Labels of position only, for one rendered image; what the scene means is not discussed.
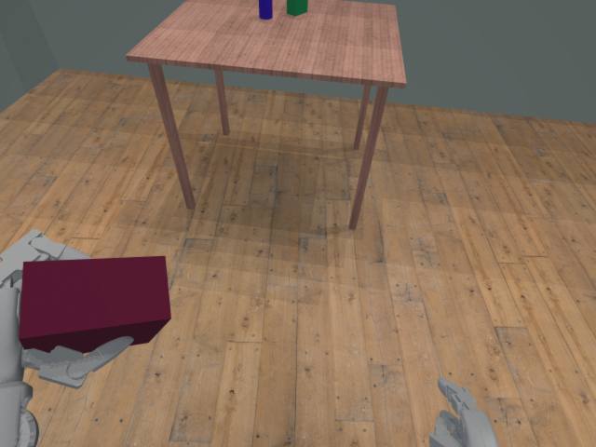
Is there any robot left forearm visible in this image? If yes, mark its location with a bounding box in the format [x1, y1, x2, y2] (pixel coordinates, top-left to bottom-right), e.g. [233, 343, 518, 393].
[0, 381, 39, 447]

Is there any table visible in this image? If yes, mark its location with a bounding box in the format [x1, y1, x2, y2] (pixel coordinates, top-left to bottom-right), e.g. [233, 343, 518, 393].
[125, 0, 407, 230]

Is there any sponge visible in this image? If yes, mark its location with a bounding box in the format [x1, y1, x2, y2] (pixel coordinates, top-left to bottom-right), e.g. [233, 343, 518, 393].
[19, 256, 171, 353]

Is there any robot left hand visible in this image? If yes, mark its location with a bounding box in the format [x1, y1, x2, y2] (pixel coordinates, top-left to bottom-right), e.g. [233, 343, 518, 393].
[0, 229, 134, 389]

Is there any robot right hand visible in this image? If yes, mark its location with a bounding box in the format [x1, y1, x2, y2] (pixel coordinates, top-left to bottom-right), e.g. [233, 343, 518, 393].
[429, 377, 500, 447]

